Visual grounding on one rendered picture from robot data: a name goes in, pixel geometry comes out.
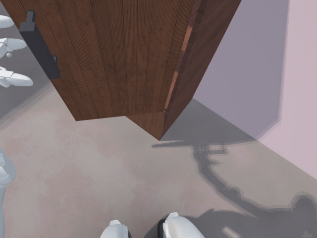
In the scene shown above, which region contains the cupboard door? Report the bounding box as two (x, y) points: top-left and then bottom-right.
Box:
(0, 0), (195, 121)

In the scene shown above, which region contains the right robot shin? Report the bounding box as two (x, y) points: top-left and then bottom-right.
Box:
(163, 212), (178, 238)

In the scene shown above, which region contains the left robot upper arm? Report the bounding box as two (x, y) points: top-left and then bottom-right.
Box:
(0, 148), (16, 238)

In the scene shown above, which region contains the left robot hand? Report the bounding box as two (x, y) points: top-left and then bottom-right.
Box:
(0, 15), (33, 88)

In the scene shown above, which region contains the robot shin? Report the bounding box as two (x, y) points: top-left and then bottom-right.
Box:
(109, 220), (121, 226)
(163, 212), (178, 238)

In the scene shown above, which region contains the handle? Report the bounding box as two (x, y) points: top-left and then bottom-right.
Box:
(19, 9), (60, 79)

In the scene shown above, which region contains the left robot shin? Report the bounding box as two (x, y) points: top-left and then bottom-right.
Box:
(109, 220), (121, 226)

